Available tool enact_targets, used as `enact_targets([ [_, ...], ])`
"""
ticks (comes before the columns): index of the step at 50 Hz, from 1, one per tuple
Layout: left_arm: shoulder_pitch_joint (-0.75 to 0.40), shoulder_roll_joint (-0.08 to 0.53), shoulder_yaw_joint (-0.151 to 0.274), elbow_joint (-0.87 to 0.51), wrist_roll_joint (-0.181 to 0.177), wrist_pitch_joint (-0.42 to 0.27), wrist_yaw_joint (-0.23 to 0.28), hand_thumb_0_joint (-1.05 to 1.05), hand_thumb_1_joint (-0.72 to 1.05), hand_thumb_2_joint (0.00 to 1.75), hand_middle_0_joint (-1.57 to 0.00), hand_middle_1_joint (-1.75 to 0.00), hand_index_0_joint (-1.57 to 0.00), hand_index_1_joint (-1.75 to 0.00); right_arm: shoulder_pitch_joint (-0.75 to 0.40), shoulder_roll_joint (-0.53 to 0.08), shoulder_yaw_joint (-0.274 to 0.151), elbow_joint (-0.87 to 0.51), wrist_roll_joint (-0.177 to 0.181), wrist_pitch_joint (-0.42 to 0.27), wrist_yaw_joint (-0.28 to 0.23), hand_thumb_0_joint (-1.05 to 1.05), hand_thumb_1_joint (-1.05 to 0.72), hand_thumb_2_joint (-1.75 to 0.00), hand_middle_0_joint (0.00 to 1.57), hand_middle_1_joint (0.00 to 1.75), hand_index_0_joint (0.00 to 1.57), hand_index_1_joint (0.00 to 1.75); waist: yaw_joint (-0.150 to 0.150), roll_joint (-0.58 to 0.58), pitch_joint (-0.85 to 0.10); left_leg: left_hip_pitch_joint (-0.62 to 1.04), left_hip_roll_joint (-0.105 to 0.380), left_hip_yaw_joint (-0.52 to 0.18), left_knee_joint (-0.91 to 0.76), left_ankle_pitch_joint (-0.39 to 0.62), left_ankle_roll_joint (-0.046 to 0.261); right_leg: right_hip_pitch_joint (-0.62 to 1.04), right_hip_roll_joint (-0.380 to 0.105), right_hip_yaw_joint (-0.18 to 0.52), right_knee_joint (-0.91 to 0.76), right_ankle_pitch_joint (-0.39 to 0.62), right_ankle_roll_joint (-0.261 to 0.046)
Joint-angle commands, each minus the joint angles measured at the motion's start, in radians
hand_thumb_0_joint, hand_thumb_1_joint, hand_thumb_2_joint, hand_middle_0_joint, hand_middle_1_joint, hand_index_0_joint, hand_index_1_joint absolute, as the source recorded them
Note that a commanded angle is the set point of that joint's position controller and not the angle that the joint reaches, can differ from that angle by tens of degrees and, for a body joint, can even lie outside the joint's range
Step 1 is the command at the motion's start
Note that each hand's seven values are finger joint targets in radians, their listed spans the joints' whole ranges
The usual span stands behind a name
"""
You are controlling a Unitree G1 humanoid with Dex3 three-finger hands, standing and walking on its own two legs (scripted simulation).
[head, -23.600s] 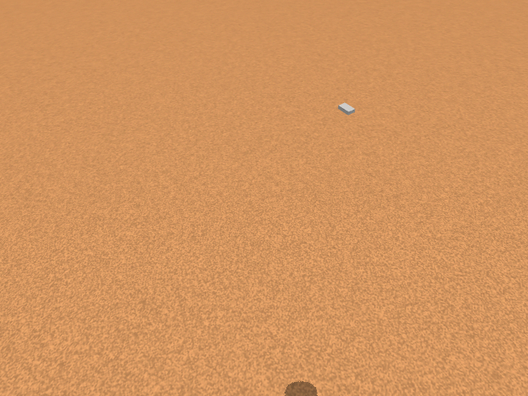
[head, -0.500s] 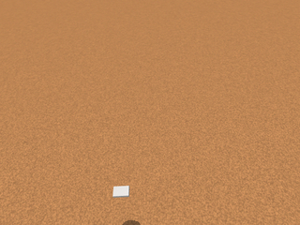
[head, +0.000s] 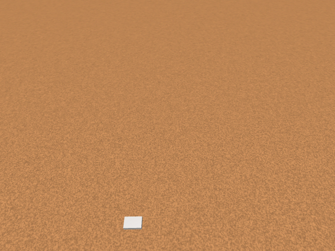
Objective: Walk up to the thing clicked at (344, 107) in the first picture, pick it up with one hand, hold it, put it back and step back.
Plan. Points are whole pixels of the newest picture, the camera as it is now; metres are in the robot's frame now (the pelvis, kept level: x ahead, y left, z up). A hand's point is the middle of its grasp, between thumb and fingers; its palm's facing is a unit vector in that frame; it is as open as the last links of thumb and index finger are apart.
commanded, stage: walk up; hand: left
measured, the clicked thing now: (133, 222) +0.42 +0.25 -0.76
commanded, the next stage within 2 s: none
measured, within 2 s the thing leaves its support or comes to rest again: neither
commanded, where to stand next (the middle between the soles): +0.04 +0.00 m, yaw +1 degrees
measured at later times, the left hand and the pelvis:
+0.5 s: hand out of the picture +0.08 +0.30 -0.16, palm faces +0.01 -0.94 -0.35, open 7.3 cm; pelvis +0.05 +0.02 +0.00, yaw +2 degrees
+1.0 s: hand out of the picture +0.14 +0.27 -0.15, palm faces +0.05 -0.93 -0.37, open 7.3 cm; pelvis +0.00 +0.01 -0.03, yaw +6 degrees
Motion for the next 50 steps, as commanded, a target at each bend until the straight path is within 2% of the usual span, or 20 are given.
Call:
enact_targets([
  [1,-0.026,0.207,0.039,-0.049,-0.005,-0.024,0.015,0.0,0.9,0.9,-0.2,-0.3,-0.2,-0.3,-0.038,-0.214,-0.046,-0.053,-0.002,-0.023,-0.01,0.0,-0.9,-0.9,0.2,0.3,0.2,0.3,0.004,0.027,-0.085,0.097,0.102,-0.074,-0.042,0.33,0.074,-0.044,-0.104,0.065,-0.082,0.247,-0.048],
  [8,-0.038,0.208,0.041,-0.035,-0.003,-0.022,0.015,0.0,0.9,0.9,-0.2,-0.3,-0.2,-0.3,-0.053,-0.213,-0.047,-0.043,-0.002,-0.016,-0.009,0.0,-0.9,-0.9,0.2,0.3,0.2,0.3,0.0,0.011,-0.071,0.101,0.094,-0.074,-0.052,0.275,0.072,-0.048,-0.105,0.057,-0.102,0.2,-0.046],
  [11,0.054,0.267,0.07,-0.058,0.015,-0.035,-0.002,0.0,0.9,0.9,-0.2,-0.3,-0.2,-0.3,-0.04,-0.243,-0.074,-0.089,-0.016,-0.017,0.014,0.0,-0.9,-0.9,0.2,0.3,0.2,0.3,0.027,-0.045,0.018,-0.139,0.019,-0.034,0.032,-0.302,0.093,-0.009,-0.167,0.198,-0.144,-0.313,-0.137],
  [13,0.087,0.306,0.089,-0.075,0.02,-0.04,-0.003,0.0,0.9,0.9,-0.2,-0.3,-0.2,-0.3,-0.087,-0.224,-0.073,-0.124,-0.021,-0.02,0.022,0.0,-0.9,-0.9,0.2,0.3,0.2,0.3,0.054,-0.125,0.146,-0.32,0.005,0.053,0.18,-0.21,0.053,0.023,-0.307,0.333,-0.251,-0.283,-0.211],
  [14,0.087,0.31,0.089,-0.095,0.025,-0.047,-0.004,0.0,0.9,0.9,-0.2,-0.3,-0.2,-0.3,-0.079,-0.22,-0.073,-0.132,-0.02,-0.028,0.023,0.0,-0.9,-0.9,0.2,0.3,0.2,0.3,0.051,-0.111,0.17,-0.334,0.031,0.054,0.174,-0.222,0.043,0.043,-0.345,0.333,-0.221,-0.056,-0.234],
  [17,0.046,0.275,0.075,-0.126,0.004,-0.043,-0.004,0.0,0.9,0.9,-0.2,-0.3,-0.2,-0.3,0.066,-0.181,-0.076,-0.11,-0.023,-0.059,0.019,0.0,-0.9,-0.9,0.2,0.3,0.2,0.3,-0.041,-0.112,0.061,-0.023,-0.006,0.12,-0.106,-0.014,0.067,-0.003,-0.198,0.06,0.069,0.589,-0.132],
  [18,0.03,0.228,0.063,-0.153,-0.008,-0.04,-0.002,0.0,0.9,0.9,-0.2,-0.3,-0.2,-0.3,0.186,-0.238,-0.101,-0.083,-0.028,-0.065,0.01,0.0,-0.9,-0.9,0.2,0.3,0.2,0.3,-0.088,-0.002,-0.055,0.241,0.053,-0.022,-0.123,0.185,0.11,-0.142,-0.096,-0.034,0.318,0.566,-0.057],
  [19,0.035,0.163,0.054,-0.188,-0.021,-0.039,-0.001,0.0,0.9,0.9,-0.2,-0.3,-0.2,-0.3,0.286,-0.348,-0.138,-0.082,-0.039,-0.068,0.001,0.0,-0.9,-0.9,0.2,0.3,0.2,0.3,-0.123,0.228,-0.11,0.458,0.286,-0.389,-0.163,0.359,0.216,-0.433,0.071,-0.055,0.611,0.117,0.002],
  [20,0.061,0.202,0.06,-0.18,-0.016,-0.03,0.012,0.0,0.9,0.9,-0.2,-0.3,-0.2,-0.3,0.292,-0.371,-0.141,-0.095,-0.011,-0.068,-0.001,0.0,-0.9,-0.9,0.2,0.3,0.2,0.3,-0.1,0.164,-0.132,0.442,0.39,-0.467,-0.149,0.577,0.313,-0.462,0.049,0.075,0.684,-0.256,-0.025],
  [21,0.063,0.207,0.052,-0.177,-0.02,-0.026,0.016,0.0,0.9,0.9,-0.2,-0.3,-0.2,-0.3,0.263,-0.329,-0.133,-0.1,-0.002,-0.063,-0.007,0.0,-0.9,-0.9,0.2,0.3,0.2,0.3,-0.072,0.065,-0.089,0.344,0.371,-0.367,-0.127,0.614,0.315,-0.455,0.016,0.139,0.744,-0.239,-0.038],
  [25,0.171,0.182,0.046,-0.154,-0.03,-0.009,0.005,0.0,0.9,0.9,-0.2,-0.3,-0.2,-0.3,0.095,-0.24,-0.091,-0.171,-0.004,-0.055,-0.026,0.0,-0.9,-0.9,0.2,0.3,0.2,0.3,0.012,0.106,0.003,0.117,0.24,-0.063,-0.122,0.6,0.206,-0.337,-0.029,0.121,0.534,-0.107,-0.018],
  [31,0.117,0.192,0.06,-0.173,-0.026,0.015,0.034,0.0,0.9,0.9,-0.2,-0.3,-0.2,-0.3,0.079,-0.254,-0.099,-0.204,0.008,0.022,-0.031,0.0,-0.9,-0.9,0.2,0.3,0.2,0.3,-0.02,0.216,-0.045,0.039,0.186,-0.024,0.014,0.717,0.183,-0.214,-0.002,-0.038,0.293,0.01,0.003],
  [34,0.149,0.206,0.074,-0.17,-0.009,0.024,0.035,0.0,0.9,0.9,-0.2,-0.3,-0.2,-0.3,0.018,-0.244,-0.1,-0.234,0.021,0.053,-0.031,0.0,-0.9,-0.9,0.2,0.3,0.2,0.3,0.026,0.135,-0.057,-0.061,0.149,-0.039,0.117,0.416,0.136,-0.118,-0.012,-0.038,0.14,0.18,-0.033],
  [35,0.134,0.233,0.082,-0.18,0.0,0.022,0.034,0.0,0.9,0.9,-0.2,-0.3,-0.2,-0.3,0.039,-0.215,-0.09,-0.231,0.029,0.057,-0.031,0.0,-0.9,-0.9,0.2,0.3,0.2,0.3,0.024,0.045,-0.058,-0.104,0.117,-0.04,0.173,0.295,0.096,-0.092,-0.083,0.041,0.121,0.411,-0.063],
  [36,0.113,0.284,0.096,-0.204,0.005,0.018,0.034,0.0,0.9,0.9,-0.2,-0.3,-0.2,-0.3,0.08,-0.171,-0.078,-0.231,0.037,0.06,-0.033,0.0,-0.9,-0.9,0.2,0.3,0.2,0.3,0.017,-0.146,-0.065,-0.134,-0.014,0.008,0.369,0.084,0.045,-0.112,-0.272,0.249,0.001,0.631,-0.143],
  [37,0.084,0.319,0.094,-0.225,-0.006,0.022,0.031,0.0,0.9,0.9,-0.2,-0.3,-0.2,-0.3,0.098,-0.178,-0.086,-0.221,0.034,0.079,-0.046,0.0,-0.9,-0.9,0.2,0.3,0.2,0.3,0.026,-0.256,-0.086,-0.115,-0.118,0.019,0.622,-0.458,0.033,-0.207,-0.44,0.425,-0.076,0.745,-0.295],
  [39,0.017,0.283,0.09,-0.273,0.004,0.019,0.039,0.0,0.9,0.9,-0.2,-0.3,-0.2,-0.3,0.147,-0.227,-0.105,-0.212,0.019,0.094,-0.049,0.0,-0.9,-0.9,0.2,0.3,0.2,0.3,-0.01,-0.165,-0.078,-0.124,-0.081,-0.097,0.832,-0.42,0.021,-0.256,-0.388,0.361,-0.02,0.667,-0.307],
  [42,-0.052,0.229,0.089,-0.309,0.021,0.032,0.045,0.0,0.9,0.9,-0.2,-0.3,-0.2,-0.3,0.193,-0.234,-0.107,-0.193,0.023,0.078,-0.042,0.0,-0.9,-0.9,0.2,0.3,0.2,0.3,-0.018,-0.175,-0.123,-0.14,-0.068,-0.037,0.82,-0.325,-0.009,-0.244,-0.269,0.187,0.018,0.414,-0.247],
  [46,-0.002,0.237,0.097,-0.304,0.049,0.036,0.034,0.0,0.9,0.9,-0.2,-0.3,-0.2,-0.3,0.163,-0.219,-0.089,-0.182,0.002,0.049,-0.021,0.0,-0.9,-0.9,0.2,0.3,0.2,0.3,0.04,-0.246,-0.173,-0.159,-0.026,0.068,0.352,-0.389,-0.019,-0.073,-0.233,0.207,-0.028,-0.133,-0.212],
  [50,0.039,0.232,0.089,-0.27,0.016,0.064,0.012,0.0,0.9,0.9,-0.2,-0.3,-0.2,-0.3,0.225,-0.221,-0.098,-0.105,-0.032,0.017,-0.021,0.0,-0.9,-0.9,0.2,0.3,0.2,0.3,0.002,-0.101,-0.085,0.143,-0.011,0.05,-0.118,-0.165,0.033,-0.35,-0.195,0.186,0.124,-0.169,-0.107],
])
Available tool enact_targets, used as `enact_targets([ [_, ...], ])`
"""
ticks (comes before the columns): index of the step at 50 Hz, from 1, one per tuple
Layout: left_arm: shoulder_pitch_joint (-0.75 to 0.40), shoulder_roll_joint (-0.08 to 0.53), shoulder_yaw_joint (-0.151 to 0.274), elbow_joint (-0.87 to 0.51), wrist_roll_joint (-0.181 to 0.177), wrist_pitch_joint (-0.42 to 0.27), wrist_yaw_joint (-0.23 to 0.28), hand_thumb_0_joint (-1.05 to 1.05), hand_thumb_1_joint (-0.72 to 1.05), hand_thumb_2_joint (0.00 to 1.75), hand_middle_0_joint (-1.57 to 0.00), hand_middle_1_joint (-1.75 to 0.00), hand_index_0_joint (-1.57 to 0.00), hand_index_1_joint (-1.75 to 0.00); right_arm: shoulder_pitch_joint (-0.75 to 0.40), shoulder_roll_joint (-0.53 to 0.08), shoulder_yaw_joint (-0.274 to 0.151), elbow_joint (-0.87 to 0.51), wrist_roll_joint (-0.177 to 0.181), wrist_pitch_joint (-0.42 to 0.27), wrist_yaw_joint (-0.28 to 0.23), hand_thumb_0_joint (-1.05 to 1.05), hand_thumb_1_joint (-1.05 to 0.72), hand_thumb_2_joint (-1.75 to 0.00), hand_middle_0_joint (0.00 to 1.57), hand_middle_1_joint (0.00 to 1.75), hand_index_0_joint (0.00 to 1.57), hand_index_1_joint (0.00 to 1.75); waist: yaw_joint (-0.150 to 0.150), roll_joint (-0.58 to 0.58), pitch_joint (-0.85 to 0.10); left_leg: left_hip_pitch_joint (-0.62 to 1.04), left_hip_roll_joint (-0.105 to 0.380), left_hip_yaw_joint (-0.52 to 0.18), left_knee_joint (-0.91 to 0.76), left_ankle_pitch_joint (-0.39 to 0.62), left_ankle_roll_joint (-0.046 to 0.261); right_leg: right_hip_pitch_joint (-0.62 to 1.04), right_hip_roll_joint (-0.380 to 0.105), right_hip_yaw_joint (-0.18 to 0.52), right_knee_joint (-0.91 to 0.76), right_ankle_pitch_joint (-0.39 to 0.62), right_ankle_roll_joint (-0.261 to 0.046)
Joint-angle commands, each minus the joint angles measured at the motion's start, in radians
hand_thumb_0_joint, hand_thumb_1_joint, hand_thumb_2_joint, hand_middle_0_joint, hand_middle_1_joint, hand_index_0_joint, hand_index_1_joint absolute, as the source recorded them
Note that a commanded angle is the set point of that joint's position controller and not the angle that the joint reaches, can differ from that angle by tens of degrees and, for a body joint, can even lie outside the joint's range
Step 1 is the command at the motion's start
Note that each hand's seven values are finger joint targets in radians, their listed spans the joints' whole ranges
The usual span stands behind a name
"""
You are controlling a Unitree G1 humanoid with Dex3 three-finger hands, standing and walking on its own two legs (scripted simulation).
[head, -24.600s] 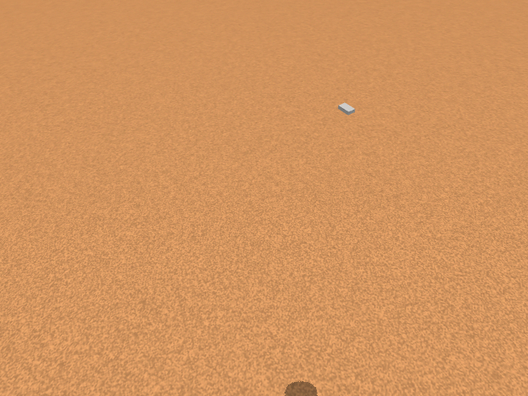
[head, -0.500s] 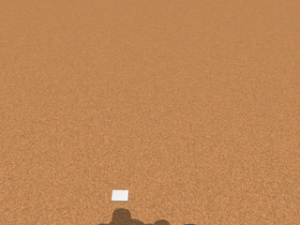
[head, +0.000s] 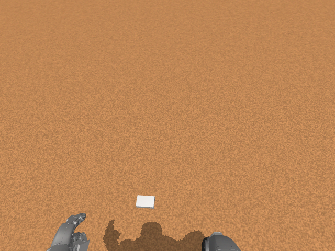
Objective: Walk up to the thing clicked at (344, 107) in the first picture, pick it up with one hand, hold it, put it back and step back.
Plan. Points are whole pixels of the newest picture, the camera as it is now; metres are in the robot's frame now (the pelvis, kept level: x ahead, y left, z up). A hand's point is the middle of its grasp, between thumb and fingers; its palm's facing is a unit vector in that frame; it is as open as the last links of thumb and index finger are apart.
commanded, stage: walk up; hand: left
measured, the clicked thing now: (145, 201) +0.44 +0.19 -0.73
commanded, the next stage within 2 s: none
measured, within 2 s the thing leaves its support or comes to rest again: neither
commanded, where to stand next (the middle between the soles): +0.03 -0.01 m, yaw -5 degrees
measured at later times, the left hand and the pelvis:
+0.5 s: hand out of the picture +0.05 +0.26 -0.12, palm faces -0.05 -0.93 -0.37, open 7.3 cm; pelvis +0.00 -0.01 +0.03, yaw -3 degrees
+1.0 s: hand out of the picture +0.04 +0.25 -0.14, palm faces -0.11 -0.92 -0.37, open 7.3 cm; pelvis -0.02 -0.01 +0.01, yaw -6 degrees
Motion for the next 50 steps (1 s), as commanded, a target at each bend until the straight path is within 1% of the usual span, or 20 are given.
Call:
enact_targets([
  [1,0.103,0.192,0.053,-0.019,-0.033,0.01,0.003,0.0,0.9,0.9,-0.2,-0.3,-0.2,-0.3,0.091,-0.252,-0.074,-0.011,-0.052,-0.049,-0.012,0.0,-0.9,-0.9,0.2,0.3,0.2,0.3,0.015,0.131,-0.113,0.108,0.204,-0.359,-0.505,-0.067,0.096,-0.119,-0.003,0.159,0.057,-0.367,-0.018],
  [2,-0.028,0.25,0.077,-0.019,-0.029,0.002,0.013,0.0,0.9,0.9,-0.2,-0.3,-0.2,-0.3,-0.011,-0.359,-0.087,-0.047,-0.044,-0.053,-0.01,0.0,-0.9,-0.9,0.2,0.3,0.2,0.3,-0.038,0.215,-0.026,-0.185,0.413,-0.571,-0.568,-0.107,0.198,-0.07,0.072,0.154,0.197,-0.408,0.01],
  [3,-0.058,0.276,0.089,-0.007,-0.026,-0.004,0.014,0.0,0.9,0.9,-0.2,-0.3,-0.2,-0.3,-0.06,-0.324,-0.082,-0.056,-0.04,-0.066,-0.01,0.0,-0.9,-0.9,0.2,0.3,0.2,0.3,-0.02,0.116,0.061,-0.307,0.414,-0.529,-0.571,-0.035,0.229,0.017,0.063,0.235,0.305,-0.352,0.0],
  [5,0.08,0.211,0.067,0.049,-0.059,-0.015,0.003,0.0,0.9,0.9,-0.2,-0.3,-0.2,-0.3,-0.148,-0.213,-0.041,-0.06,-0.044,-0.09,-0.018,0.0,-0.9,-0.9,0.2,0.3,0.2,0.3,0.069,0.069,-0.021,-0.07,0.252,-0.232,-0.425,0.43,0.15,0.009,0.111,0.244,0.318,-0.237,-0.007],
  [6,0.103,0.223,0.068,0.06,-0.056,-0.022,0.003,0.0,0.9,0.9,-0.2,-0.3,-0.2,-0.3,-0.107,-0.221,-0.046,-0.058,-0.039,-0.095,-0.019,0.0,-0.9,-0.9,0.2,0.3,0.2,0.3,0.053,0.125,-0.06,-0.015,0.249,-0.179,-0.398,0.493,0.143,0.02,0.108,0.196,0.292,-0.232,-0.003],
  [11,0.023,0.22,0.05,0.045,-0.021,-0.056,-0.017,0.0,0.9,0.9,-0.2,-0.3,-0.2,-0.3,0.045,-0.258,-0.07,-0.032,-0.038,-0.08,-0.003,0.0,-0.9,-0.9,0.2,0.3,0.2,0.3,-0.055,0.205,-0.1,0.178,0.249,-0.172,-0.369,0.353,0.184,0.044,0.097,0.038,0.015,-0.322,0.003],
  [15,0.193,0.224,0.063,0.094,-0.021,-0.091,-0.017,0.0,0.9,0.9,-0.2,-0.3,-0.2,-0.3,0.051,-0.253,-0.072,-0.074,-0.02,-0.068,0.013,0.0,-0.9,-0.9,0.2,0.3,0.2,0.3,0.016,0.136,-0.138,0.135,0.22,-0.113,-0.2,0.494,0.173,0.295,0.103,0.012,-0.314,-0.194,-0.051],
  [16,0.27,0.281,0.08,0.111,-0.016,-0.102,-0.012,0.0,0.9,0.9,-0.2,-0.3,-0.2,-0.3,0.024,-0.205,-0.055,-0.106,-0.003,-0.071,0.013,0.0,-0.9,-0.9,0.2,0.3,0.2,0.3,0.054,0.01,-0.185,-0.053,0.133,-0.045,-0.032,0.494,0.112,0.493,0.033,0.192,-0.323,-0.157,-0.094],
  [17,0.334,0.364,0.099,0.122,-0.018,-0.104,-0.01,0.0,0.9,0.9,-0.2,-0.3,-0.2,-0.3,-0.026,-0.172,-0.045,-0.141,0.003,-0.076,0.015,0.0,-0.9,-0.9,0.2,0.3,0.2,0.3,0.09,-0.192,-0.155,-0.314,-0.014,0.049,0.176,0.171,0.062,0.578,-0.158,0.529,-0.376,-0.217,-0.185],
  [18,0.326,0.386,0.101,0.095,-0.018,-0.108,-0.015,0.0,0.9,0.9,-0.2,-0.3,-0.2,-0.3,-0.035,-0.185,-0.051,-0.146,-0.008,-0.071,0.004,0.0,-0.9,-0.9,0.2,0.3,0.2,0.3,0.087,-0.164,-0.083,-0.363,-0.006,-0.034,0.272,-0.077,0.06,0.476,-0.306,0.647,-0.421,-0.222,-0.276],
  [19,0.298,0.368,0.097,0.074,-0.026,-0.109,-0.018,0.0,0.9,0.9,-0.2,-0.3,-0.2,-0.3,-0.007,-0.21,-0.058,-0.135,-0.007,-0.075,0.005,0.0,-0.9,-0.9,0.2,0.3,0.2,0.3,0.068,-0.094,-0.051,-0.367,0.017,-0.093,0.32,-0.068,0.057,0.433,-0.307,0.596,-0.417,-0.203,-0.298],
  [27,0.17,0.267,0.046,0.008,-0.036,-0.092,-0.006,0.0,0.9,0.9,-0.2,-0.3,-0.2,-0.3,0.072,-0.141,-0.05,-0.068,-0.004,-0.09,0.017,0.0,-0.9,-0.9,0.2,0.3,0.2,0.3,-0.002,-0.141,-0.108,0.045,0.03,0.05,-0.151,0.315,0.006,0.167,-0.103,0.128,-0.198,0.321,-0.159],
  [30,0.151,0.215,0.027,-0.011,-0.057,-0.054,-0.001,0.0,0.9,0.9,-0.2,-0.3,-0.2,-0.3,0.109,-0.206,-0.07,-0.047,-0.012,-0.095,-0.012,0.0,-0.9,-0.9,0.2,0.3,0.2,0.3,-0.029,-0.042,-0.124,0.169,0.101,-0.04,-0.295,0.625,0.038,0.051,0.005,0.12,-0.044,0.096,-0.063],
  [32,0.234,0.232,0.036,0.02,-0.066,-0.021,0.007,0.0,0.9,0.9,-0.2,-0.3,-0.2,-0.3,0.047,-0.31,-0.078,-0.073,-0.004,-0.096,-0.024,0.0,-0.9,-0.9,0.2,0.3,0.2,0.3,0.006,0.131,-0.175,-0.021,0.4,-0.41,-0.423,0.492,0.221,0.165,0.101,0.11,0.175,-0.385,-0.018],
  [33,0.231,0.268,0.051,0.047,-0.056,-0.007,0.01,0.0,0.9,0.9,-0.2,-0.3,-0.2,-0.3,0.018,-0.314,-0.087,-0.071,-0.009,-0.092,-0.025,0.0,-0.9,-0.9,0.2,0.3,0.2,0.3,-0.001,0.121,-0.155,-0.073,0.411,-0.467,-0.454,0.347,0.262,0.182,0.088,0.153,0.304,-0.443,-0.017],
  [43,0.345,0.22,0.069,0.154,-0.027,-0.04,-0.012,0.0,0.9,0.9,-0.2,-0.3,-0.2,-0.3,-0.07,-0.249,-0.067,-0.09,-0.03,-0.055,0.0,0.0,-0.9,-0.9,0.2,0.3,0.2,0.3,0.05,0.185,-0.161,-0.173,0.228,-0.153,-0.343,-0.021,0.131,0.323,0.087,0.015,-0.149,-0.247,-0.033],
  [44,0.339,0.24,0.075,0.152,-0.015,-0.051,-0.007,0.0,0.9,0.9,-0.2,-0.3,-0.2,-0.3,-0.05,-0.208,-0.053,-0.089,-0.023,-0.048,0.001,0.0,-0.9,-0.9,0.2,0.3,0.2,0.3,0.047,0.091,-0.145,-0.235,0.189,-0.118,-0.263,-0.05,0.089,0.348,0.053,0.097,-0.235,-0.285,-0.044],
  [45,0.289,0.314,0.084,0.121,-0.002,-0.057,-0.003,0.0,0.9,0.9,-0.2,-0.3,-0.2,-0.3,-0.084,-0.144,-0.039,-0.104,-0.01,-0.046,0.003,0.0,-0.9,-0.9,0.2,0.3,0.2,0.3,0.052,-0.132,-0.086,-0.291,0.071,-0.035,-0.11,-0.056,0.021,0.186,-0.124,0.433,-0.389,-0.589,-0.119],
  [46,0.174,0.373,0.088,0.086,0.002,-0.059,-0.007,0.0,0.9,0.9,-0.2,-0.3,-0.2,-0.3,-0.111,-0.178,-0.054,-0.085,-0.011,-0.042,-0.002,0.0,-0.9,-0.9,0.2,0.3,0.2,0.3,0.036,-0.171,-0.011,-0.159,0.021,-0.035,0.089,0.025,0.005,-0.067,-0.253,0.572,-0.474,-0.767,-0.186],
  [50,0.054,0.281,0.053,0.077,-0.018,-0.092,0.005,0.0,0.9,0.9,-0.2,-0.3,-0.2,-0.3,-0.007,-0.143,-0.035,-0.014,0.002,-0.069,0.011,0.0,-0.9,-0.9,0.2,0.3,0.2,0.3,-0.028,-0.133,-0.079,-0.03,0.043,0.01,-0.093,0.224,0.012,0.101,-0.123,0.261,-0.318,-0.165,-0.116],
])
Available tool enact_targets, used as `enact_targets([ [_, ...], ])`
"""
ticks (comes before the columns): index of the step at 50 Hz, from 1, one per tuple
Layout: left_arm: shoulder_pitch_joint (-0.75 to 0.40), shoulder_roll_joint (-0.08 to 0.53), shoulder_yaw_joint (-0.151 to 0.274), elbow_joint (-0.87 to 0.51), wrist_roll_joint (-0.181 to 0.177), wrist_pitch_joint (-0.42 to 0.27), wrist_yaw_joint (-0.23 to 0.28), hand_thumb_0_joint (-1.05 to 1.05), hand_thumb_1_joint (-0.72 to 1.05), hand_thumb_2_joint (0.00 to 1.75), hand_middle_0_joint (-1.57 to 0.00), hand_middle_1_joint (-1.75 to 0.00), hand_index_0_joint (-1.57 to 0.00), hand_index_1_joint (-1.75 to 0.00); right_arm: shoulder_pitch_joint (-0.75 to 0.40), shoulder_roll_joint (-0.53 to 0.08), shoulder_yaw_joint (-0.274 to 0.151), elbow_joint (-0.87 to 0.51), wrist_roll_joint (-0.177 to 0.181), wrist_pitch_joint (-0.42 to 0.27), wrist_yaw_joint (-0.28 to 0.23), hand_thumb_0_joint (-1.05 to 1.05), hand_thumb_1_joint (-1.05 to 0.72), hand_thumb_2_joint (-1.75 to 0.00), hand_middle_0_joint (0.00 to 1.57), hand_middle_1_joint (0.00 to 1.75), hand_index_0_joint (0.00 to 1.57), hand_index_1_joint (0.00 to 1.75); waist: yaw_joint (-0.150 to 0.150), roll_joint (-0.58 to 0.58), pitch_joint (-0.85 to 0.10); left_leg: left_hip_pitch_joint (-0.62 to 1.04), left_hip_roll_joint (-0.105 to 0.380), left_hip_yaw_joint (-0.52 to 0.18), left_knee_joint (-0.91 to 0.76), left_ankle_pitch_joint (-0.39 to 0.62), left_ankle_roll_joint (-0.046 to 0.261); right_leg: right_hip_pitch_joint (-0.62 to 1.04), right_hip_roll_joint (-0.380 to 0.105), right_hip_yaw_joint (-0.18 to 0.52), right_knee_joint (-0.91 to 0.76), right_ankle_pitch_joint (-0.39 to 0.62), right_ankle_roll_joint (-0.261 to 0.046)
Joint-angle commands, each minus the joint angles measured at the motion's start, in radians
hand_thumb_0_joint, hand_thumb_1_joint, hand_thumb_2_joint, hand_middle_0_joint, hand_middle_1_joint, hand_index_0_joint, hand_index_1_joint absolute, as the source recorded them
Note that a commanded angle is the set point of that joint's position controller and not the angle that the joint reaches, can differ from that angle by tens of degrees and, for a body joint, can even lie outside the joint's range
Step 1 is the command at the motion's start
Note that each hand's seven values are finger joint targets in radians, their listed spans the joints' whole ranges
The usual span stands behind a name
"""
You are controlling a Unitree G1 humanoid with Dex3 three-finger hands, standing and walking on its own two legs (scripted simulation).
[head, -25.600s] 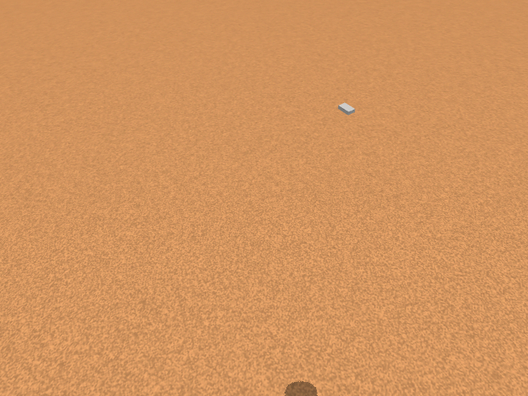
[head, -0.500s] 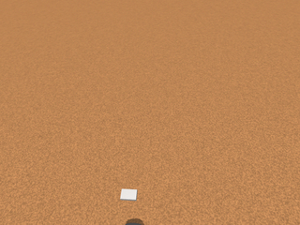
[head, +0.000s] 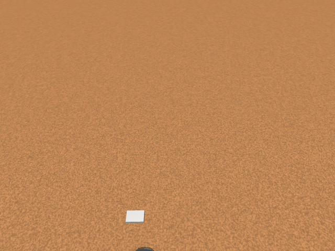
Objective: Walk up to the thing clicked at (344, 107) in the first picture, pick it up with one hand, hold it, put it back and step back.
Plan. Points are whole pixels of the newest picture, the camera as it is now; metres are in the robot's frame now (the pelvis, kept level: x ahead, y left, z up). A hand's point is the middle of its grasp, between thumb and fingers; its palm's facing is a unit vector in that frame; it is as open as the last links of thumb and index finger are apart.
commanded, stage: walk up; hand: left
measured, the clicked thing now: (135, 216) +0.43 +0.25 -0.75
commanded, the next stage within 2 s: none
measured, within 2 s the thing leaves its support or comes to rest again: neither
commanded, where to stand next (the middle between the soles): +0.05 +0.01 m, yaw +2 degrees
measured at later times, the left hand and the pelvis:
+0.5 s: hand out of the picture +0.07 +0.27 -0.15, palm faces +0.04 -0.89 -0.45, open 7.3 cm; pelvis -0.06 -0.01 -0.02, yaw +1 degrees
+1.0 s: hand out of the picture -0.08 +0.31 -0.13, palm faces +0.02 -0.93 -0.36, open 7.3 cm; pelvis -0.07 +0.02 +0.02, yaw +4 degrees
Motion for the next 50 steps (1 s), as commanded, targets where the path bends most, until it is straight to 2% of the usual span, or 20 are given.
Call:
enact_targets([
  [1,-0.139,0.251,0.044,-0.101,-0.01,-0.059,0.02,0.0,0.9,0.9,-0.2,-0.3,-0.2,-0.3,0.022,-0.144,-0.027,-0.031,0.004,-0.054,0.002,0.0,-0.9,-0.9,0.2,0.3,0.2,0.3,-0.048,-0.145,-0.047,0.169,-0.017,0.057,-0.199,0.069,0.01,-0.065,-0.175,0.155,-0.24,0.166,-0.117],
  [3,-0.084,0.225,0.032,-0.087,-0.02,-0.061,0.017,0.0,0.9,0.9,-0.2,-0.3,-0.2,-0.3,0.005,-0.164,-0.033,-0.033,-0.013,-0.069,-0.003,0.0,-0.9,-0.9,0.2,0.3,0.2,0.3,-0.028,-0.106,-0.101,0.241,0.016,-0.011,-0.292,0.231,0.034,-0.008,-0.153,0.113,-0.135,0.363,-0.077],
  [8,-0.075,0.235,0.033,-0.058,-0.025,-0.064,0.025,0.0,0.9,0.9,-0.2,-0.3,-0.2,-0.3,-0.033,-0.214,-0.035,-0.026,-0.006,-0.053,0.013,0.0,-0.9,-0.9,0.2,0.3,0.2,0.3,-0.002,0.007,-0.057,0.118,0.061,-0.107,-0.252,0.023,0.09,-0.009,-0.082,0.098,-0.21,-0.111,-0.081],
  [9,-0.151,0.268,0.039,-0.065,-0.049,-0.043,0.039,0.0,0.9,0.9,-0.2,-0.3,-0.2,-0.3,-0.085,-0.227,-0.034,-0.019,0.006,-0.032,0.001,0.0,-0.9,-0.9,0.2,0.3,0.2,0.3,-0.015,0.028,0.107,0.049,0.058,-0.082,-0.169,0.516,0.047,-0.107,-0.14,0.128,-0.145,0.391,-0.068],
  [10,-0.126,0.269,0.042,-0.072,-0.061,-0.035,0.047,0.0,0.9,0.9,-0.2,-0.3,-0.2,-0.3,-0.056,-0.216,-0.029,-0.013,0.02,-0.025,-0.008,0.0,-0.9,-0.9,0.2,0.3,0.2,0.3,-0.012,0.039,0.037,0.102,0.061,-0.069,-0.118,0.694,0.047,-0.05,-0.146,0.098,-0.092,0.616,-0.074],
  [13,-0.119,0.263,0.044,-0.081,-0.067,-0.019,0.057,0.0,0.9,0.9,-0.2,-0.3,-0.2,-0.3,-0.022,-0.231,-0.048,-0.013,0.032,-0.015,-0.018,0.0,-0.9,-0.9,0.2,0.3,0.2,0.3,-0.013,0.02,-0.206,0.193,0.064,-0.058,-0.051,0.84,0.09,0.075,-0.118,0.03,0.034,0.731,-0.079],
  [19,-0.09,0.18,0.037,-0.092,-0.055,0.024,0.056,0.0,0.9,0.9,-0.2,-0.3,-0.2,-0.3,-0.114,-0.275,-0.071,-0.084,0.006,0.017,-0.021,0.0,-0.9,-0.9,0.2,0.3,0.2,0.3,0.004,0.162,-0.198,0.044,0.257,-0.288,-0.236,0.641,0.247,-0.008,0.036,-0.001,0.346,-0.048,-0.061],
  [22,0.004,0.186,0.056,-0.053,-0.042,0.021,0.049,0.0,0.9,0.9,-0.2,-0.3,-0.2,-0.3,-0.199,-0.248,-0.067,-0.124,-0.007,0.031,-0.02,0.0,-0.9,-0.9,0.2,0.3,0.2,0.3,0.054,0.163,-0.161,-0.099,0.21,-0.228,-0.17,0.415,0.202,0.056,0.006,-0.008,0.179,-0.083,-0.069],
  [23,0.023,0.205,0.062,-0.047,-0.028,0.011,0.048,0.0,0.9,0.9,-0.2,-0.3,-0.2,-0.3,-0.203,-0.218,-0.06,-0.128,-0.006,0.033,-0.019,0.0,-0.9,-0.9,0.2,0.3,0.2,0.3,0.074,0.066,-0.141,-0.106,0.11,-0.176,-0.025,0.28,0.131,0.028,-0.064,0.098,-0.052,-0.062,-0.085],
  [24,-0.021,0.299,0.082,-0.072,-0.003,-0.004,0.047,0.0,0.9,0.9,-0.2,-0.3,-0.2,-0.3,-0.183,-0.164,-0.048,-0.133,0.006,0.033,-0.023,0.0,-0.9,-0.9,0.2,0.3,0.2,0.3,0.06,-0.189,-0.065,-0.264,-0.091,-0.093,0.195,-0.005,0.043,0.016,-0.258,0.434,-0.251,0.035,-0.139],
  [26,-0.187,0.396,0.102,-0.147,0.0,-0.02,0.055,0.0,0.9,0.9,-0.2,-0.3,-0.2,-0.3,-0.107,-0.214,-0.063,-0.113,-0.009,0.034,-0.034,0.0,-0.9,-0.9,0.2,0.3,0.2,0.3,0.005,-0.198,-0.052,-0.135,-0.09,-0.174,0.471,-0.238,0.013,-0.25,-0.452,0.609,-0.332,0.064,-0.316],
  [29,-0.264,0.288,0.087,-0.156,0.012,-0.04,0.058,0.0,0.9,0.9,-0.2,-0.3,-0.2,-0.3,0.018,-0.22,-0.079,-0.054,-0.002,0.017,-0.005,0.0,-0.9,-0.9,0.2,0.3,0.2,0.3,-0.058,-0.101,-0.051,-0.075,-0.071,-0.103,0.439,-0.044,-0.004,-0.182,-0.236,0.3,-0.277,-0.205,-0.183],
  [32,-0.109,0.292,0.098,-0.151,0.029,-0.053,0.025,0.0,0.9,0.9,-0.2,-0.3,-0.2,-0.3,0.021,-0.237,-0.079,-0.06,-0.017,-0.014,0.031,0.0,-0.9,-0.9,0.2,0.3,0.2,0.3,0.022,-0.248,-0.101,-0.129,-0.072,0.034,0.199,-0.181,-0.014,0.046,-0.231,0.345,-0.336,-0.491,-0.181],
  [35,-0.003,0.323,0.111,-0.147,0.014,-0.049,0.002,0.0,0.9,0.9,-0.2,-0.3,-0.2,-0.3,-0.038,-0.212,-0.071,-0.1,-0.024,-0.043,0.041,0.0,-0.9,-0.9,0.2,0.3,0.2,0.3,0.052,-0.219,-0.042,-0.069,-0.036,0.069,-0.097,-0.228,0.009,0.091,-0.275,0.347,-0.32,-0.335,-0.211],
  [37,-0.043,0.295,0.09,-0.168,0.0,-0.032,-0.007,0.0,0.9,0.9,-0.2,-0.3,-0.2,-0.3,0.092,-0.172,-0.078,-0.053,-0.024,-0.063,0.034,0.0,-0.9,-0.9,0.2,0.3,0.2,0.3,-0.038,-0.118,-0.059,0.283,-0.077,0.137,-0.403,0.014,0.034,-0.08,-0.158,0.159,-0.198,-0.224,-0.133],
  [38,-0.049,0.235,0.067,-0.191,0.005,-0.023,-0.006,0.0,0.9,0.9,-0.2,-0.3,-0.2,-0.3,0.224,-0.208,-0.103,-0.023,-0.036,-0.074,0.021,0.0,-0.9,-0.9,0.2,0.3,0.2,0.3,-0.112,0.043,-0.085,0.578,-0.007,-0.021,-0.492,-0.023,0.068,-0.351,-0.073,0.059,0.055,-0.272,-0.077],
  [39,-0.071,0.138,0.044,-0.233,-0.008,-0.022,-0.005,0.0,0.9,0.9,-0.2,-0.3,-0.2,-0.3,0.268,-0.299,-0.121,-0.038,-0.06,-0.081,0.009,0.0,-0.9,-0.9,0.2,0.3,0.2,0.3,-0.124,0.249,-0.034,0.648,0.243,-0.474,-0.586,-0.424,0.117,-0.674,0.083,-0.003,0.378,-0.276,-0.024],
  [40,-0.148,0.234,0.065,-0.236,-0.008,-0.03,0.007,0.0,0.9,0.9,-0.2,-0.3,-0.2,-0.3,0.228,-0.383,-0.135,-0.07,-0.041,-0.085,0.007,0.0,-0.9,-0.9,0.2,0.3,0.2,0.3,-0.145,0.122,0.079,0.433,0.453,-0.685,-0.651,-0.628,0.234,-0.735,-0.011,0.111,0.398,-0.194,-0.016],
  [43,0.012,0.254,0.061,-0.15,-0.034,-0.04,-0.014,0.0,0.9,0.9,-0.2,-0.3,-0.2,-0.3,0.096,-0.264,-0.091,-0.091,-0.02,-0.105,-0.005,0.0,-0.9,-0.9,0.2,0.3,0.2,0.3,-0.041,0.034,0.092,0.362,0.243,-0.285,-0.598,-0.234,0.103,-0.529,-0.028,0.172,0.359,0.054,-0.013],
  [50,0.023,0.207,0.05,-0.121,-0.027,-0.043,-0.019,0.0,0.9,0.9,-0.2,-0.3,-0.2,-0.3,0.059,-0.221,-0.065,-0.131,-0.019,-0.085,0.005,0.0,-0.9,-0.9,0.2,0.3,0.2,0.3,-0.023,0.161,0.136,0.068,0.17,0.006,-0.551,0.0,0.154,-0.209,-0.024,0.032,0.144,0.164,0.02],
])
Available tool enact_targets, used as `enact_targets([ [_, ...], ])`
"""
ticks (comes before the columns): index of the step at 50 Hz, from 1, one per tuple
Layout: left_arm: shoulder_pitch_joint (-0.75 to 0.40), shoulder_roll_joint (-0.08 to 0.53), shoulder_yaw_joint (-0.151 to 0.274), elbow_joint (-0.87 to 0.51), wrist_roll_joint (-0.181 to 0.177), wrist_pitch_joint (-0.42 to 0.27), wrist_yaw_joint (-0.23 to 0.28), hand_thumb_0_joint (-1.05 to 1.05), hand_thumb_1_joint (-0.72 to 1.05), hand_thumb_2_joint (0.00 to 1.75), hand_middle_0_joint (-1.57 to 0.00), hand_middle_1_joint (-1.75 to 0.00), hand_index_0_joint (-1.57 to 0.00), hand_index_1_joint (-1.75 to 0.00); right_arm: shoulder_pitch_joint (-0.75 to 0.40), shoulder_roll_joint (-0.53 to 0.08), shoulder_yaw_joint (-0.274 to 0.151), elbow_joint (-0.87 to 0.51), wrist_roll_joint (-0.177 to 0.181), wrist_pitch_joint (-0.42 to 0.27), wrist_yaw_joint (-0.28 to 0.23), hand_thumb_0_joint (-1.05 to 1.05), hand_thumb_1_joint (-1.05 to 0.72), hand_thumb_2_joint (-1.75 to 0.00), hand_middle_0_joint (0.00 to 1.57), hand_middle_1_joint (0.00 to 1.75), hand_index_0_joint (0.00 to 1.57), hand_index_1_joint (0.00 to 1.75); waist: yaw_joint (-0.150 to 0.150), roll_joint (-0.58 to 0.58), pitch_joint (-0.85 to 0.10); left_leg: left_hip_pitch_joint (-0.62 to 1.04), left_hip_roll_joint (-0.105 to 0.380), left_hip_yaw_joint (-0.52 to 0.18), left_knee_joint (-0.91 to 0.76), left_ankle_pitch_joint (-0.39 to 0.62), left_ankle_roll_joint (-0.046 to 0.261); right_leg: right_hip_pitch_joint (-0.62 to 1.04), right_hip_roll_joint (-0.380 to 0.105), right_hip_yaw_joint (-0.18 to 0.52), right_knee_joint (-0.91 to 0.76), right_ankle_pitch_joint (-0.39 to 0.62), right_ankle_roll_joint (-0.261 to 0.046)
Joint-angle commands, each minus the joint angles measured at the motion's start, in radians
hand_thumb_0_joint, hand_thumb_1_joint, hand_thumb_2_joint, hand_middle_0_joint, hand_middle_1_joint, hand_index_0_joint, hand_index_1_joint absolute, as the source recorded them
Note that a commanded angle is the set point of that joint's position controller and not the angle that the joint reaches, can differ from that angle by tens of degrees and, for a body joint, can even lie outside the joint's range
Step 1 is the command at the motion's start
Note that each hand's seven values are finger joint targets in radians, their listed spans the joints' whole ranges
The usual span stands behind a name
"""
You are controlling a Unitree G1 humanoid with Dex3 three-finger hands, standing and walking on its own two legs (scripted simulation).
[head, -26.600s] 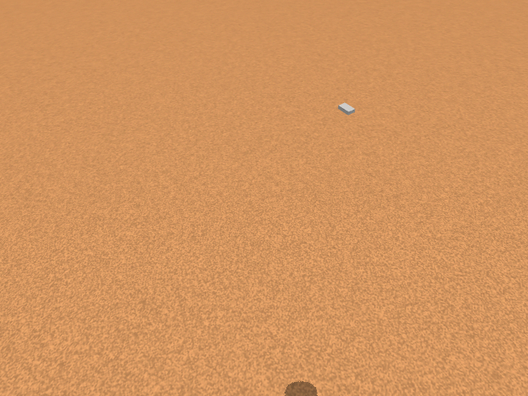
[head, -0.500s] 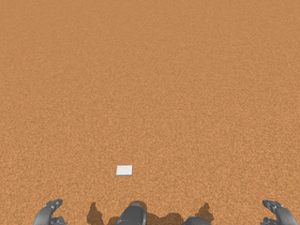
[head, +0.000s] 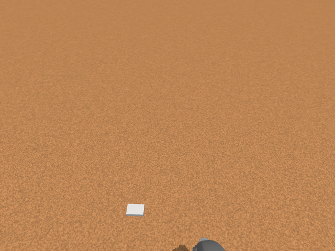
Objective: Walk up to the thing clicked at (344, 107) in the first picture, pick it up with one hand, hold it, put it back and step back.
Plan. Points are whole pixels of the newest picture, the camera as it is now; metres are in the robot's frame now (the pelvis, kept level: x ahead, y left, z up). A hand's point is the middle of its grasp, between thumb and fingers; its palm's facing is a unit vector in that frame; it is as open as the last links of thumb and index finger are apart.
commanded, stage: walk up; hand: left
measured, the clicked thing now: (135, 209) +0.52 +0.19 -0.76
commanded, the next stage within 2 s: stand in 1.24 s
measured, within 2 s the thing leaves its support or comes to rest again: neither
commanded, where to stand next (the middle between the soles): +0.12 -0.02 m, yaw -3 degrees
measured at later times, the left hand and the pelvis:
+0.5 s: hand out of the picture +0.17 +0.25 -0.17, palm faces -0.05 -0.93 -0.36, open 7.3 cm; pelvis +0.00 +0.00 -0.03, yaw -2 degrees
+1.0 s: hand out of the picture +0.07 +0.29 -0.18, palm faces -0.03 -0.92 -0.38, open 7.3 cm; pelvis +0.03 +0.01 -0.03, yaw -3 degrees
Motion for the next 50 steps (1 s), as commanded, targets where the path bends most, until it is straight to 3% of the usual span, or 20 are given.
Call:
enact_targets([
  [1,-0.107,0.117,0.018,-0.093,-0.015,-0.041,0.023,0.0,0.9,0.9,-0.2,-0.3,-0.2,-0.3,-0.137,-0.227,-0.046,-0.118,-0.006,-0.006,-0.014,0.0,-0.9,-0.9,0.2,0.3,0.2,0.3,0.01,0.241,0.136,-0.286,0.182,-0.064,-0.138,0.009,0.125,0.121,-0.017,-0.069,-0.152,0.045,0.004],
  [4,-0.112,0.106,0.017,-0.073,-0.024,-0.053,0.058,0.0,0.9,0.9,-0.2,-0.3,-0.2,-0.3,-0.125,-0.216,-0.044,-0.119,0.01,0.033,-0.016,0.0,-0.9,-0.9,0.2,0.3,0.2,0.3,0.014,0.226,0.056,-0.229,0.178,-0.048,0.065,0.411,0.129,0.246,0.006,-0.144,-0.271,0.105,-0.004],
  [6,-0.054,0.121,0.021,-0.044,-0.015,-0.066,0.072,0.0,0.9,0.9,-0.2,-0.3,-0.2,-0.3,-0.12,-0.195,-0.034,-0.115,0.031,0.048,-0.019,0.0,-0.9,-0.9,0.2,0.3,0.2,0.3,0.053,0.119,-0.015,-0.224,0.121,-0.013,0.283,0.404,0.082,0.393,0.032,-0.151,-0.433,0.222,-0.021],
  [7,-0.044,0.167,0.034,-0.045,-0.006,-0.076,0.077,0.0,0.9,0.9,-0.2,-0.3,-0.2,-0.3,-0.059,-0.158,-0.019,-0.107,0.041,0.044,-0.023,0.0,-0.9,-0.9,0.2,0.3,0.2,0.3,0.058,-0.012,-0.073,-0.297,0.088,-0.011,0.407,0.256,0.047,0.502,-0.056,-0.031,-0.454,0.428,-0.054],
  [8,-0.03,0.208,0.04,-0.059,-0.006,-0.085,0.082,0.0,0.9,0.9,-0.2,-0.3,-0.2,-0.3,-0.003,-0.1,0.004,-0.106,0.05,0.042,-0.025,0.0,-0.9,-0.9,0.2,0.3,0.2,0.3,0.048,-0.177,-0.141,-0.354,-0.004,-0.012,0.574,-0.195,0.002,0.538,-0.304,0.297,-0.498,0.579,-0.145],
  [9,-0.1,0.228,0.03,-0.084,-0.014,-0.08,0.082,0.0,0.9,0.9,-0.2,-0.3,-0.2,-0.3,-0.005,-0.17,-0.017,-0.092,0.039,0.064,-0.04,0.0,-0.9,-0.9,0.2,0.3,0.2,0.3,0.031,-0.104,-0.144,-0.292,0.021,-0.116,0.617,-0.369,0.008,0.386,-0.379,0.415,-0.504,0.393,-0.28],
  [13,-0.239,0.202,0.018,-0.102,-0.002,-0.05,0.087,0.0,0.9,0.9,-0.2,-0.3,-0.2,-0.3,-0.027,-0.206,-0.029,-0.017,0.04,0.073,-0.035,0.0,-0.9,-0.9,0.2,0.3,0.2,0.3,0.005,-0.133,-0.098,-0.267,0.048,-0.097,0.504,-0.3,-0.01,0.209,-0.258,0.225,-0.53,-0.048,-0.198],
  [18,-0.311,0.17,0.017,-0.109,-0.014,-0.001,0.078,0.0,0.9,0.9,-0.2,-0.3,-0.2,-0.3,-0.042,-0.204,-0.033,0.029,0.009,0.054,-0.038,0.0,-0.9,-0.9,0.2,0.3,0.2,0.3,0.002,-0.13,-0.106,-0.198,0.008,-0.024,0.22,-0.03,-0.019,0.132,-0.202,0.118,-0.373,0.147,-0.143],
  [21,-0.361,0.144,0.028,-0.106,-0.016,0.021,0.078,0.0,0.9,0.9,-0.2,-0.3,-0.2,-0.3,-0.211,-0.344,-0.064,-0.016,0.003,0.043,-0.036,0.0,-0.9,-0.9,0.2,0.3,0.2,0.3,0.01,0.237,0.0,-0.414,0.354,-0.485,-0.059,0.029,0.187,0.11,0.062,-0.029,0.045,-0.254,-0.037],
  [24,-0.305,0.117,0.03,-0.082,-0.026,0.026,0.079,0.0,0.9,0.9,-0.2,-0.3,-0.2,-0.3,-0.266,-0.281,-0.049,-0.034,-0.012,0.016,-0.056,0.0,-0.9,-0.9,0.2,0.3,0.2,0.3,0.055,0.145,-0.026,-0.291,0.318,-0.35,0.07,0.411,0.207,0.047,0.061,0.07,0.243,-0.262,-0.043],
  [27,-0.292,0.096,0.016,-0.064,-0.018,-0.005,0.052,0.0,0.9,0.9,-0.2,-0.3,-0.2,-0.3,-0.223,-0.25,-0.041,-0.023,-0.014,-0.005,-0.049,0.0,-0.9,-0.9,0.2,0.3,0.2,0.3,0.02,0.188,-0.146,-0.089,0.247,-0.252,0.099,0.153,0.147,0.104,0.007,-0.033,-0.089,-0.247,-0.028],
  [31,-0.237,0.115,0.027,-0.051,0.013,-0.036,0.036,0.0,0.9,0.9,-0.2,-0.3,-0.2,-0.3,-0.142,-0.312,-0.066,-0.038,-0.021,0.017,-0.017,0.0,-0.9,-0.9,0.2,0.3,0.2,0.3,0.014,0.253,-0.067,-0.128,0.231,-0.249,0.108,-0.113,0.166,0.241,0.056,-0.136,-0.41,-0.213,-0.054],
  [32,-0.15,0.138,0.04,-0.03,0.018,-0.05,0.038,0.0,0.9,0.9,-0.2,-0.3,-0.2,-0.3,-0.156,-0.265,-0.054,-0.056,-0.017,0.02,-0.011,0.0,-0.9,-0.9,0.2,0.3,0.2,0.3,0.057,0.185,-0.082,-0.254,0.196,-0.198,0.227,-0.071,0.132,0.444,0.018,-0.058,-0.521,-0.186,-0.077],
  [34,-0.049,0.289,0.077,-0.025,0.022,-0.07,0.039,0.0,0.9,0.9,-0.2,-0.3,-0.2,-0.3,-0.276,-0.21,-0.033,-0.127,-0.006,0.012,-0.015,0.0,-0.9,-0.9,0.2,0.3,0.2,0.3,0.135,-0.144,-0.005,-0.744,-0.01,-0.053,0.6,-0.329,0.024,0.61,-0.323,0.564,-0.653,-0.385,-0.266],
  [35,-0.061,0.291,0.076,-0.052,0.016,-0.075,0.038,0.0,0.9,0.9,-0.2,-0.3,-0.2,-0.3,-0.268,-0.246,-0.041,-0.126,-0.005,0.003,-0.021,0.0,-0.9,-0.9,0.2,0.3,0.2,0.3,0.126,-0.046,0.036,-0.745,0.029,-0.171,0.632,-0.31,0.017,0.566,-0.386,0.587,-0.646,-0.288,-0.326],
  [44,-0.179,0.162,0.007,-0.1,-0.025,-0.045,0.062,0.0,0.9,0.9,-0.2,-0.3,-0.2,-0.3,-0.147,-0.159,-0.029,-0.043,0.024,0.0,-0.021,0.0,-0.9,-0.9,0.2,0.3,0.2,0.3,0.015,-0.073,-0.024,-0.182,-0.003,0.006,0.223,0.153,-0.02,0.235,-0.138,-0.028,-0.339,0.577,-0.143],
  [46,-0.206,0.144,0.001,-0.129,-0.033,-0.011,0.065,0.0,0.9,0.9,-0.2,-0.3,-0.2,-0.3,-0.108,-0.209,-0.042,-0.025,0.023,0.004,-0.043,0.0,-0.9,-0.9,0.2,0.3,0.2,0.3,-0.018,-0.03,-0.02,-0.089,0.004,-0.009,0.137,0.337,-0.009,0.143,-0.072,-0.019,-0.237,0.355,-0.094],
  [48,-0.133,0.095,-0.002,-0.137,-0.051,0.014,0.071,0.0,0.9,0.9,-0.2,-0.3,-0.2,-0.3,-0.093,-0.321,-0.063,-0.046,0.015,0.004,-0.06,0.0,-0.9,-0.9,0.2,0.3,0.2,0.3,0.009,0.159,-0.106,-0.095,0.336,-0.38,0.021,0.621,0.122,0.128,0.061,-0.04,-0.018,-0.151,-0.024],
  [49,-0.084,0.135,0.011,-0.108,-0.046,0.04,0.08,0.0,0.9,0.9,-0.2,-0.3,-0.2,-0.3,-0.116,-0.36,-0.07,-0.055,0.027,0.01,-0.062,0.0,-0.9,-0.9,0.2,0.3,0.2,0.3,-0.003,0.215,-0.178,-0.132,0.426,-0.509,0.006,0.518,0.233,0.187,0.062,0.014,0.158,-0.399,-0.028],
  [50,-0.071,0.155,0.017,-0.082,-0.037,0.052,0.084,0.0,0.9,0.9,-0.2,-0.3,-0.2,-0.3,-0.153,-0.356,-0.079,-0.062,0.021,0.015,-0.067,0.0,-0.9,-0.9,0.2,0.3,0.2,0.3,0.011,0.179,-0.15,-0.181,0.416,-0.524,-0.016,0.337,0.243,0.166,0.056,0.057,0.27,-0.381,-0.032],
])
